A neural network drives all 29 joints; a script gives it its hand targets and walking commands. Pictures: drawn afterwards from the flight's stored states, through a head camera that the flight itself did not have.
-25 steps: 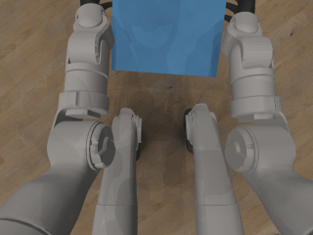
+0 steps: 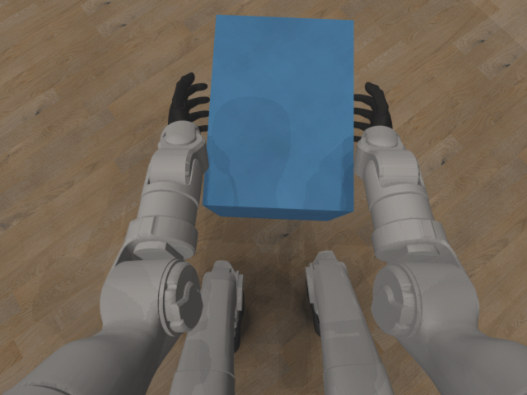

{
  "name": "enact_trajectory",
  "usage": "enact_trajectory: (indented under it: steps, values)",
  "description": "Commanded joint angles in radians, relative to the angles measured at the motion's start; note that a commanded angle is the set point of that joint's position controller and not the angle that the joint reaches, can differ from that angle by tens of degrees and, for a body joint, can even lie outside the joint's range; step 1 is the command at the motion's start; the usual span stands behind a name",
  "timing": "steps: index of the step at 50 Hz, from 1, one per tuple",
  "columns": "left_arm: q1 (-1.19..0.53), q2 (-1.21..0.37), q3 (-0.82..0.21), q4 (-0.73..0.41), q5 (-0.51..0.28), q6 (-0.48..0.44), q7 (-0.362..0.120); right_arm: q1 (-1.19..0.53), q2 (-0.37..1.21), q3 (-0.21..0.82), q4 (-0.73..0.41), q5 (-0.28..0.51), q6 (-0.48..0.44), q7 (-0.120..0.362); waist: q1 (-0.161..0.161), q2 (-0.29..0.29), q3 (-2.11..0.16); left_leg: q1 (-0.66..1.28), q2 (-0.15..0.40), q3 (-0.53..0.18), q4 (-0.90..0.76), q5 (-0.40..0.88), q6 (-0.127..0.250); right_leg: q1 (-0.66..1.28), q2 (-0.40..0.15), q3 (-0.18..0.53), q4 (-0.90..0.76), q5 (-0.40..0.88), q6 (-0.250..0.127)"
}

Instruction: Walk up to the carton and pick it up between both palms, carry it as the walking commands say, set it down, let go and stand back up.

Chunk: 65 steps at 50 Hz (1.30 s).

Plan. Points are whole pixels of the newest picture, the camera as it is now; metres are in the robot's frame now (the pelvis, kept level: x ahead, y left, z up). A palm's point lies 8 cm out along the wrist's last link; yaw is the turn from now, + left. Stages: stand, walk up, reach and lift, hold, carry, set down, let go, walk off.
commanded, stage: reach and lift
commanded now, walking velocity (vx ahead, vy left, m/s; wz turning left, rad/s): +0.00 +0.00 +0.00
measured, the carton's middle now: (278, 130) +0.50 -0.02 -0.11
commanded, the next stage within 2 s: none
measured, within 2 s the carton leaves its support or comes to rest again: neither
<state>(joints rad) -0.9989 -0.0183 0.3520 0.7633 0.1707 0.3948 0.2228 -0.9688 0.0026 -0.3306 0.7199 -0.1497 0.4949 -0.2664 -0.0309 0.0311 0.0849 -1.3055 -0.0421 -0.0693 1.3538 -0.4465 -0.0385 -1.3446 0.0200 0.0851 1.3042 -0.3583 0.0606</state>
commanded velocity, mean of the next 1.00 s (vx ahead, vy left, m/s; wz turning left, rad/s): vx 0.00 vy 0.00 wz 0.00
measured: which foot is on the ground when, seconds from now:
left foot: down 0.00-1.00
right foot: down 0.00-1.00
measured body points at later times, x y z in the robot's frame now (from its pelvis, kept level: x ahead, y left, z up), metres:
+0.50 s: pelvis +0.06 +0.00 +0.10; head +0.22 -0.01 +0.52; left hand +0.46 +0.13 +0.04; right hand +0.44 -0.16 +0.04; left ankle +0.10 +0.13 -0.59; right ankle +0.13 -0.14 -0.59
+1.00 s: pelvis +0.08 +0.00 +0.14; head +0.16 -0.01 +0.59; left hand +0.44 +0.13 +0.12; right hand +0.42 -0.16 +0.11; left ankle +0.10 +0.13 -0.59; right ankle +0.13 -0.14 -0.59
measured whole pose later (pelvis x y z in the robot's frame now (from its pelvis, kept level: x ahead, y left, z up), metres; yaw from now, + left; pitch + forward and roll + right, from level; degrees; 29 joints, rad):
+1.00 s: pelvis +0.08 +0.00 +0.14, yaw +0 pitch +11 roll +0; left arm -0.47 -0.20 0.38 0.53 0.33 0.43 0.09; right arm -0.43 0.17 -0.37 0.47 -0.35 0.50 -0.01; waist -0.05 0.03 -0.04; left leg -0.50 -0.02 -0.08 0.54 -0.23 -0.02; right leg -0.53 -0.02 0.07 0.51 -0.17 0.05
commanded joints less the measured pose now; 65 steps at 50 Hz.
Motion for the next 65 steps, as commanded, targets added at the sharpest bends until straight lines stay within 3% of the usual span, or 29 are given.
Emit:
enact_trajectory:
  steps: [1,6,8,9,10,12,15,18,23,28,31,32,33,35,36,39,41,45,48,49,50,55,56,57,59,60,61,62,65]
  values:
    - [-0.517,-1.134,-0.361,0.08,-0.084,-0.029,-0.493,-0.659,1.203,0.401,-0.053,0.132,-0.122,0.489,-0.005,-0.019,-1.187,0.324,-0.11,0.073,-0.265,0.105,0.036,0.565,0.122,-0.104,-0.208,0.112,-0.027]
    - [-0.363,-1.087,-0.188,0.218,0.023,-0.055,-0.504,-0.567,1.155,0.277,0.019,0.043,-0.153,0.498,0.024,-0.054,-0.856,0.286,-0.103,0.064,-0.383,0.057,0.052,0.533,0.105,-0.098,-0.328,0.063,-0.024]
    - [-0.35,-1.107,-0.205,0.201,0.024,-0.066,-0.509,-0.509,1.155,0.261,0.007,0.024,-0.166,0.499,0.002,-0.031,-0.855,0.338,-0.1,0.052,-0.418,0.085,0.048,0.571,0.107,-0.095,-0.363,0.093,-0.034]
    - [-0.333,-1.09,-0.212,0.175,0.022,-0.073,-0.509,-0.491,1.151,0.264,-0.001,0.023,-0.17,0.501,0.014,-0.036,-0.848,0.358,-0.097,0.052,-0.437,0.113,0.046,0.601,0.107,-0.096,-0.375,0.129,-0.031]
    - [-0.33,-1.105,-0.262,0.117,0.0,-0.077,-0.507,-0.462,1.144,0.286,-0.039,0.025,-0.172,0.502,-0.013,-0.015,-0.898,0.418,-0.096,0.053,-0.449,0.157,0.04,0.655,0.109,-0.09,-0.388,0.177,-0.033]
    - [-0.332,-1.077,-0.266,0.083,0.009,-0.086,-0.516,-0.428,1.162,0.299,-0.054,0.003,-0.17,0.498,-0.012,-0.047,-0.895,0.414,-0.096,0.053,-0.465,0.154,0.045,0.714,0.105,-0.076,-0.424,0.199,-0.031]
    - [-0.283,-1.107,-0.356,0.015,-0.008,-0.084,-0.518,-0.385,1.18,0.358,-0.148,0.01,-0.172,0.498,-0.04,-0.004,-0.97,0.516,-0.096,0.038,-0.512,0.233,0.042,0.81,0.112,-0.075,-0.448,0.294,-0.032]
    - [-0.24,-1.11,-0.412,-0.051,-0.015,-0.085,-0.522,-0.305,1.191,0.435,-0.198,0.024,-0.173,0.511,-0.02,0.013,-0.993,0.546,-0.098,0.037,-0.544,0.331,0.033,0.886,0.107,-0.051,-0.479,0.417,-0.031]
    - [-0.145,-1.138,-0.504,-0.108,-0.025,-0.078,-0.52,-0.234,1.21,0.544,-0.286,0.047,-0.167,0.525,-0.032,-0.003,-1.038,0.688,-0.096,0.015,-0.6,0.456,0.031,0.965,0.112,-0.05,-0.523,0.517,-0.032]
    - [-0.038,-1.144,-0.538,-0.151,-0.024,-0.07,-0.519,-0.136,1.209,0.588,-0.316,0.054,-0.156,0.539,-0.029,-0.015,-1.026,0.784,-0.09,0.002,-0.664,0.555,0.031,1.022,0.111,-0.05,-0.574,0.602,-0.033]
    - [0.005,-1.129,-0.503,-0.106,-0.003,-0.062,-0.513,-0.12,1.176,0.559,-0.272,0.045,-0.15,0.55,-0.014,-0.017,-0.906,0.798,-0.079,-0.003,-0.713,0.542,0.037,0.964,0.105,-0.057,-0.612,0.548,-0.031]
    - [-0.002,-1.154,-0.553,-0.168,-0.032,-0.068,-0.509,-0.08,1.185,0.586,-0.297,0.057,-0.153,0.553,-0.028,-0.006,-0.967,0.851,-0.083,-0.006,-0.723,0.612,0.03,1.017,0.108,-0.051,-0.626,0.607,-0.038]
    - [0.036,-1.158,-0.543,-0.149,-0.019,-0.06,-0.512,-0.091,1.173,0.595,-0.331,0.06,-0.154,0.553,-0.014,-0.009,-0.953,0.864,-0.079,-0.008,-0.721,0.635,0.028,1.013,0.108,-0.052,-0.625,0.624,-0.038]
    - [0.049,-1.137,-0.513,-0.131,-0.003,-0.054,-0.509,-0.06,1.154,0.557,-0.281,0.042,-0.144,0.553,-0.017,0.002,-0.869,0.845,-0.077,0.002,-0.756,0.612,0.026,1.009,0.099,-0.049,-0.669,0.606,-0.038]
    - [0.064,-1.146,-0.512,-0.127,0.002,-0.046,-0.51,-0.061,1.157,0.561,-0.293,0.029,-0.137,0.552,-0.024,-0.037,-0.846,0.874,-0.077,-0.002,-0.771,0.589,0.027,1.024,0.1,-0.054,-0.688,0.579,-0.039]
    - [0.071,-1.136,-0.533,-0.178,-0.025,-0.033,-0.511,-0.055,1.181,0.591,-0.32,0.056,-0.121,0.548,-0.001,-0.031,-0.863,0.927,-0.083,0.011,-0.798,0.579,0.034,1.098,0.092,-0.051,-0.707,0.586,-0.033]
    - [0.021,-1.11,-0.511,-0.164,-0.009,-0.022,-0.52,-0.039,1.162,0.534,-0.263,0.017,-0.107,0.543,-0.021,-0.017,-0.749,0.885,-0.081,0.014,-0.83,0.473,0.037,1.071,0.083,-0.05,-0.743,0.499,-0.039]
    - [-0.005,-1.15,-0.55,-0.206,-0.038,-0.003,-0.521,-0.026,1.162,0.544,-0.293,0.016,-0.086,0.542,-0.048,-0.012,-0.761,0.966,-0.077,0.012,-0.873,0.458,0.03,1.16,0.092,-0.058,-0.777,0.477,-0.039]
    - [0.044,-1.138,-0.505,-0.143,-0.015,0.019,-0.532,-0.049,1.175,0.542,-0.291,0.022,-0.067,0.536,-0.018,-0.034,-0.687,0.964,-0.081,0.02,-0.889,0.406,0.047,1.167,0.083,-0.058,-0.804,0.429,-0.031]
    - [0.018,-1.149,-0.525,-0.166,-0.031,0.019,-0.53,-0.069,1.181,0.555,-0.307,0.031,-0.066,0.535,-0.03,-0.012,-0.713,0.988,-0.079,0.02,-0.897,0.425,0.046,1.194,0.082,-0.055,-0.804,0.451,-0.034]
    - [0.028,-1.158,-0.5,-0.136,-0.024,0.023,-0.532,-0.086,1.174,0.543,-0.283,0.026,-0.058,0.537,-0.014,-0.041,-0.671,0.968,-0.078,0.017,-0.897,0.393,0.05,1.175,0.082,-0.06,-0.805,0.413,-0.03]
    - [0.013,-1.158,-0.535,-0.175,-0.05,0.046,-0.542,-0.044,1.208,0.566,-0.289,0.043,-0.027,0.534,-0.027,-0.042,-0.685,1.015,-0.078,0.023,-0.922,0.452,0.045,1.248,0.081,-0.056,-0.837,0.5,-0.023]
    - [0.027,-1.155,-0.533,-0.197,-0.054,0.051,-0.539,-0.057,1.221,0.586,-0.308,0.058,-0.02,0.534,-0.002,-0.056,-0.7,1.033,-0.077,0.022,-0.938,0.438,0.05,1.302,0.085,-0.056,-0.846,0.49,-0.022]
    - [0.021,-1.159,-0.538,-0.189,-0.054,0.061,-0.541,-0.046,1.207,0.586,-0.309,0.054,-0.015,0.533,-0.014,-0.053,-0.678,1.032,-0.077,0.023,-0.948,0.444,0.05,1.292,0.078,-0.051,-0.857,0.5,-0.022]
    - [0.011,-1.15,-0.539,-0.211,-0.064,0.067,-0.54,-0.069,1.234,0.595,-0.307,0.071,0.0,0.529,0.006,-0.053,-0.665,1.044,-0.078,0.023,-0.958,0.412,0.053,1.314,0.074,-0.041,-0.873,0.464,-0.024]
    - [0.023,-1.154,-0.527,-0.198,-0.068,0.077,-0.541,-0.05,1.228,0.586,-0.291,0.067,0.014,0.531,0.008,-0.09,-0.609,1.043,-0.072,0.023,-0.966,0.39,0.058,1.283,0.077,-0.052,-0.878,0.433,-0.018]
    - [-0.01,-1.155,-0.53,-0.201,-0.064,0.084,-0.547,-0.061,1.239,0.576,-0.292,0.063,0.014,0.529,-0.001,-0.051,-0.62,1.04,-0.072,0.022,-0.971,0.355,0.056,1.31,0.072,-0.044,-0.891,0.405,-0.025]
    - [0.01,-1.146,-0.515,-0.189,-0.053,0.093,-0.545,-0.089,1.236,0.591,-0.308,0.075,0.021,0.532,0.019,-0.066,-0.606,1.046,-0.074,0.027,-0.985,0.341,0.058,1.324,0.074,-0.046,-0.898,0.393,-0.022]
    - [-0.032,-1.168,-0.565,-0.254,-0.1,0.111,-0.554,-0.088,1.254,0.613,-0.337,0.1,0.041,0.531,-0.002,-0.051,-0.634,1.099,-0.071,0.027,-0.988,0.368,0.051,1.352,0.078,-0.053,-0.908,0.412,-0.021]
